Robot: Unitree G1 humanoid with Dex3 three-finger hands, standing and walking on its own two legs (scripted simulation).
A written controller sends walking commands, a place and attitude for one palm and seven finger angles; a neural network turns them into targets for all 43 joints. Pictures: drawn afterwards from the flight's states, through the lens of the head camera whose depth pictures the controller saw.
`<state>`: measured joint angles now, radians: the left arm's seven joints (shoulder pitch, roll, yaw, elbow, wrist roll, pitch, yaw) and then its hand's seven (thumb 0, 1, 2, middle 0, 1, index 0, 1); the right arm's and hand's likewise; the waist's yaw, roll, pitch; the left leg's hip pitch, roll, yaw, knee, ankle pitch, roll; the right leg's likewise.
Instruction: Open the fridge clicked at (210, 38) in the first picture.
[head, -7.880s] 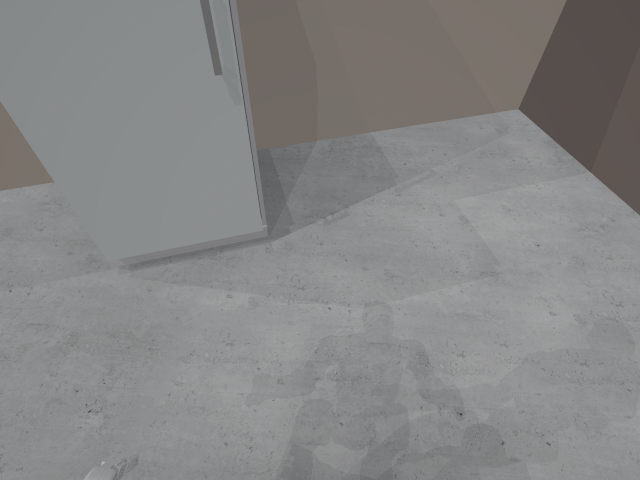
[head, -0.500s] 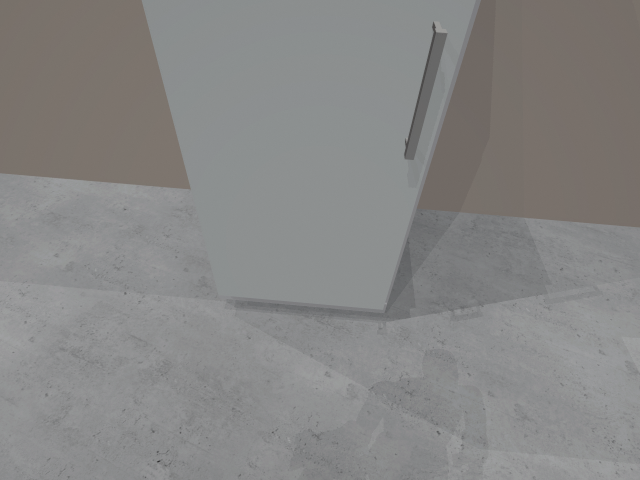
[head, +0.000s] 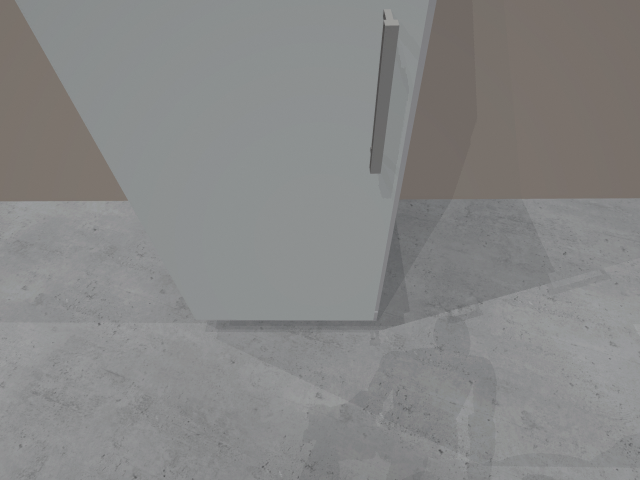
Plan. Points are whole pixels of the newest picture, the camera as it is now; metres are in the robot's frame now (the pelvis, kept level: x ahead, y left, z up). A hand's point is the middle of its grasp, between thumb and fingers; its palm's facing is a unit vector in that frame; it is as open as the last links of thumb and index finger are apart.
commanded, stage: take the last steps up to it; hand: right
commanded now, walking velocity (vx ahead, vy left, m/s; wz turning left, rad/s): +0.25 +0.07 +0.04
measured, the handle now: (380, 100) +0.64 -0.08 +0.14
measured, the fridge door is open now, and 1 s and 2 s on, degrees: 0 0 0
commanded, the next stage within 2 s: come to a stop and stand still in 0.28 s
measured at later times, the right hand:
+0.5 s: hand (413, 405) +0.25 -0.13 -0.15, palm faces -0.02 +0.98 -0.22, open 7.4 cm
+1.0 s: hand (457, 476) +0.16 -0.18 -0.16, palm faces +0.05 +0.98 -0.21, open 7.4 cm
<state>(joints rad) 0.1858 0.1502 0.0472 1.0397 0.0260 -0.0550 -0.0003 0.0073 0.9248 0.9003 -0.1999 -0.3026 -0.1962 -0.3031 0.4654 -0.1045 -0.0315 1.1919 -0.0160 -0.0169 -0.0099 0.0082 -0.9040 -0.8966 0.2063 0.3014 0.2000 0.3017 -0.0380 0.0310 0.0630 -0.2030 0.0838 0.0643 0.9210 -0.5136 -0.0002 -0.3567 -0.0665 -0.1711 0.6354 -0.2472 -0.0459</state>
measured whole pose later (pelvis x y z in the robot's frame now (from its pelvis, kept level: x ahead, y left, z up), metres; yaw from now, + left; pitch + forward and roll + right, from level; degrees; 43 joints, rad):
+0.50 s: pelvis +0.15 +0.04 +0.01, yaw +1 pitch -1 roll +0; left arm 0.34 0.15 0.04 1.13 0.01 0.01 0.02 0.01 0.91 0.90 -0.20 -0.30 -0.20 -0.30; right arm 0.13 -0.13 -0.03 1.02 -0.02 -0.05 -0.01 0.00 -0.91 -0.90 0.20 0.30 0.20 0.30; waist 0.04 -0.06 0.07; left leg -0.33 0.05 0.14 0.58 -0.22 0.04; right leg -0.25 -0.07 -0.08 0.87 -0.54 0.02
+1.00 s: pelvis +0.14 +0.01 +0.02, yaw +1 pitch -1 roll +1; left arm 0.14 0.14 0.03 1.00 0.02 0.00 0.03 0.00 0.91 0.90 -0.20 -0.30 -0.20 -0.30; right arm 0.25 -0.20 -0.05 1.05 -0.02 0.05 -0.02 0.01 -0.91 -0.90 0.20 0.30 0.20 0.30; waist -0.02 0.02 0.04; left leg -0.30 0.04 0.02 0.80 -0.47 -0.04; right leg -0.27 -0.02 -0.12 0.44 -0.16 -0.05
